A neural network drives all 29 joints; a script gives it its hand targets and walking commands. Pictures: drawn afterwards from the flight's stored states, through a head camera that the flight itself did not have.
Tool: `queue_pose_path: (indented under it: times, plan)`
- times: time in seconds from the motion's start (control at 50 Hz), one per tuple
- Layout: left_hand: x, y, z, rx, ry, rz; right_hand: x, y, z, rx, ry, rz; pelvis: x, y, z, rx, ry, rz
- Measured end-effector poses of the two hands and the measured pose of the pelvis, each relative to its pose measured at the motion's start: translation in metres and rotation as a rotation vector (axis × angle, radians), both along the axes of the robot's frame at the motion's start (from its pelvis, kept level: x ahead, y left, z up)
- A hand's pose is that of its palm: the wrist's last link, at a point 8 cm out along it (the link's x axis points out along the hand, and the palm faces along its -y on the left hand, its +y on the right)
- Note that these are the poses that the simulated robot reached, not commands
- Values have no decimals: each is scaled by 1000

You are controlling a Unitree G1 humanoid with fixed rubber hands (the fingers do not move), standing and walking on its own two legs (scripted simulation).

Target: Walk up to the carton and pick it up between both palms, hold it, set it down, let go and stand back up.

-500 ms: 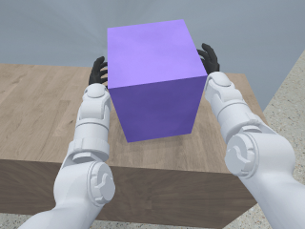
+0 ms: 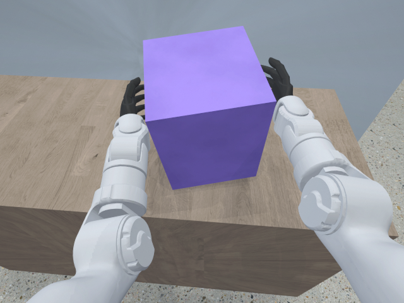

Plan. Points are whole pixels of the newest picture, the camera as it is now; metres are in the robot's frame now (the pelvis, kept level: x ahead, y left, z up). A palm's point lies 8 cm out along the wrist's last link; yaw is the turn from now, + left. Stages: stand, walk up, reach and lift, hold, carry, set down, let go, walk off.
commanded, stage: set down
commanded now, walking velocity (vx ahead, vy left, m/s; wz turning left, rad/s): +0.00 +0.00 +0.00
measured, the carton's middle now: (204, 114) +0.48 +0.07 +0.11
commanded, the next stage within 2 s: none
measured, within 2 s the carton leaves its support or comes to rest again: rests again in 1.74 s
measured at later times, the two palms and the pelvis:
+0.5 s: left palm (135, 125) +0.43 +0.20 +0.13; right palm (278, 103) +0.49 -0.08 +0.15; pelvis +0.00 -0.01 +0.00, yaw +0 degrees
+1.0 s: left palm (132, 128) +0.42 +0.21 +0.12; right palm (277, 103) +0.49 -0.08 +0.15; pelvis +0.00 +0.00 +0.00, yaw +0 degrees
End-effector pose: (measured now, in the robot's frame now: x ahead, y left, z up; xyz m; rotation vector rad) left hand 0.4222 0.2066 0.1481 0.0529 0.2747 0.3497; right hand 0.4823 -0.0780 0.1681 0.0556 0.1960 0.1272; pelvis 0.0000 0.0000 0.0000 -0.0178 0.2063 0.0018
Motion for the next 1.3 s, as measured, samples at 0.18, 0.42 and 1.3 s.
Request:
queue_pose_path:
  times: [0.18, 0.42, 1.3]
  plan:
    - [2, 2, -12, -16, 13, 14, 6, 3, -8, -15, 9, 16, 2, 0, -1, 0, 28, 0]
    - [4, -2, -22, -21, 19, 25, 11, 0, -19, -24, 13, 27, 2, -4, -1, 5, 56, -1]
    - [-7, 4, -25, -84, -11, 41, 3, 4, -12, -47, -14, 73, -5, 0, -1, 0, 47, -1]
